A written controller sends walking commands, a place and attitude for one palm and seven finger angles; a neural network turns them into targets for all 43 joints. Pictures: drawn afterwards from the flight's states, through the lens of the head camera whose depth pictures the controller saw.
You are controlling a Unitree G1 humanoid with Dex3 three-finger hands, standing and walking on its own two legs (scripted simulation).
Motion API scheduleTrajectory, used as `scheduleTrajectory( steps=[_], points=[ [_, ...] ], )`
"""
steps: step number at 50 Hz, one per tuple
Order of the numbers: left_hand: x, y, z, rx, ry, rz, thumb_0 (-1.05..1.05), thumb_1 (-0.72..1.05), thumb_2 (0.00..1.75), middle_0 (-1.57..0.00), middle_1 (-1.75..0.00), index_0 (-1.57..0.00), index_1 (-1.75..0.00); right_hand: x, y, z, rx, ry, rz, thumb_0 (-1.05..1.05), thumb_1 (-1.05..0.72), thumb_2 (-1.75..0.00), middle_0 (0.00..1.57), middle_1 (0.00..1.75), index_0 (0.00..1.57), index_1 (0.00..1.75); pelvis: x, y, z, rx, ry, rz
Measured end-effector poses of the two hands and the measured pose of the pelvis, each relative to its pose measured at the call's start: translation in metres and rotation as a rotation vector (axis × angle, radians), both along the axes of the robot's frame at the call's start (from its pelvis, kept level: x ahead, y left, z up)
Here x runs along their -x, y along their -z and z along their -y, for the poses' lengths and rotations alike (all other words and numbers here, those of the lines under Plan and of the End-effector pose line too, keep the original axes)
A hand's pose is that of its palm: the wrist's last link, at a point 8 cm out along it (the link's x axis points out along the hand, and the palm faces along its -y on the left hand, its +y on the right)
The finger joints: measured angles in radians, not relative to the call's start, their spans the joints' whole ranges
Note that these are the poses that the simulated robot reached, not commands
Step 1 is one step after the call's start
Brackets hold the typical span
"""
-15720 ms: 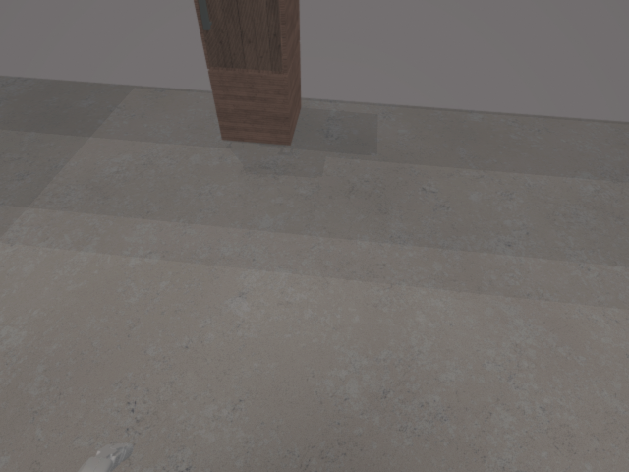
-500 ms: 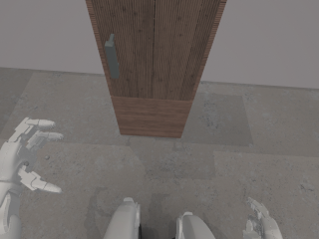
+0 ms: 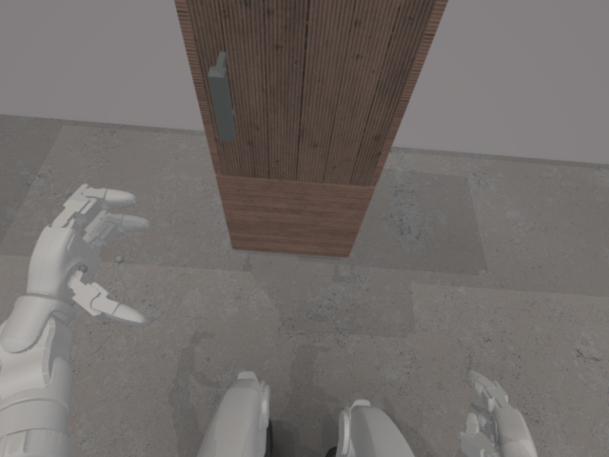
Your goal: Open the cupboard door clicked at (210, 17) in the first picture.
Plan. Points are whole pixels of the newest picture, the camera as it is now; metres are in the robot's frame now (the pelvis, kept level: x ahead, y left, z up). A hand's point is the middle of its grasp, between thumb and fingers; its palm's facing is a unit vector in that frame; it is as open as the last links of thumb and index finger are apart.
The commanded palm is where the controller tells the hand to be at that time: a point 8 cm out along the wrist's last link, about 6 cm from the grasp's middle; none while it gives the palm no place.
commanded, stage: move the hooked fingers beside the handle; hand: left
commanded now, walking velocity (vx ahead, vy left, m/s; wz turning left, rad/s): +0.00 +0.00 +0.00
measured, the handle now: (224, 97) +0.64 +0.18 +0.02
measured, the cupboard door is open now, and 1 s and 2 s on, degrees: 0 0 0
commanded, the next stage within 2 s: none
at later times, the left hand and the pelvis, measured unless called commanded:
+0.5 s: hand (149, 190) +0.44 +0.25 +0.03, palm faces +0.01 -1.00 -0.02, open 14.0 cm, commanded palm +0.42 +0.29 +0.03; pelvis +0.00 +0.00 -0.01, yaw -2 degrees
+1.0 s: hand (166, 145) +0.52 +0.24 +0.03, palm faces +0.00 -1.00 -0.01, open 14.0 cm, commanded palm +0.53 +0.27 +0.02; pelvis -0.01 +0.00 -0.03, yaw -3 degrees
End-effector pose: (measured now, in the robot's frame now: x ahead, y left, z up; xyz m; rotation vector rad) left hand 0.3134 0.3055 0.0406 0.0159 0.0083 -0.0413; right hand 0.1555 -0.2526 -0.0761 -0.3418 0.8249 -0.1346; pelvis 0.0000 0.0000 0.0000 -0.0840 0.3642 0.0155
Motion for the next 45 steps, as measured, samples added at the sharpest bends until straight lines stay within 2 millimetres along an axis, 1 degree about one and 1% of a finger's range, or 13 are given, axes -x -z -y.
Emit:
scheduleTrajectory(
  steps=[5,10,22,27,31,35,40,45],
  points=[
    [-0.026,-0.002,0.002,-0.009,-0.015,-0.005,-0.01,-0.50,0.30,-0.30,-1.20,-0.30,-1.20,0.014,0.002,0.001,0.001,0.027,-0.047,0.01,-0.90,-0.90,0.21,0.30,0.20,0.30,0.000,-0.001,-0.002,-0.001,0.008,-0.009],
    [-0.045,-0.004,0.000,-0.016,-0.041,-0.009,-0.01,-0.50,0.30,-0.30,-1.20,-0.30,-1.20,0.033,0.008,0.003,-0.004,0.057,-0.114,0.01,-0.90,-0.90,0.21,0.30,0.20,0.30,-0.001,-0.001,-0.003,-0.004,0.015,-0.021],
    [-0.092,0.007,0.007,-0.010,-0.043,-0.006,-0.01,-0.50,0.30,-0.30,-1.20,-0.30,-1.20,0.075,0.025,0.016,0.018,0.129,-0.274,0.00,-0.90,-0.90,0.21,0.30,0.20,0.30,-0.003,0.008,-0.001,-0.003,0.026,-0.057],
    [-0.112,0.006,0.005,-0.012,-0.054,0.004,-0.01,-0.50,0.30,-0.30,-1.20,-0.30,-1.20,0.088,0.030,0.021,0.025,0.158,-0.319,0.00,-0.91,-0.90,0.21,0.30,0.20,0.30,-0.002,0.013,0.001,0.000,0.032,-0.073],
    [-0.122,0.003,0.007,-0.019,-0.044,0.007,-0.01,-0.50,0.30,-0.30,-1.20,-0.30,-1.20,0.097,0.033,0.022,0.020,0.173,-0.353,0.00,-0.91,-0.90,0.21,0.30,0.20,0.30,-0.002,0.014,0.001,0.001,0.034,-0.082],
    [-0.134,0.004,0.008,-0.006,-0.047,-0.010,-0.01,-0.50,0.30,-0.30,-1.20,-0.30,-1.20,0.105,0.036,0.022,0.019,0.184,-0.381,0.00,-0.91,-0.90,0.21,0.30,0.20,0.30,-0.001,0.017,0.003,0.002,0.037,-0.091],
    [-0.151,0.007,0.007,0.003,-0.058,-0.010,-0.01,-0.50,0.30,-0.30,-1.20,-0.30,-1.20,0.114,0.040,0.025,0.033,0.198,-0.406,0.00,-0.91,-0.90,0.21,0.30,0.20,0.30,0.001,0.023,0.004,0.009,0.040,-0.108],
    [-0.169,0.005,0.007,-0.007,-0.056,0.022,-0.01,-0.50,0.30,-0.30,-1.20,-0.30,-1.20,0.126,0.044,0.026,0.047,0.213,-0.443,0.00,-0.91,-0.90,0.21,0.30,0.20,0.30,0.004,0.030,0.003,0.019,0.043,-0.129]
  ],
)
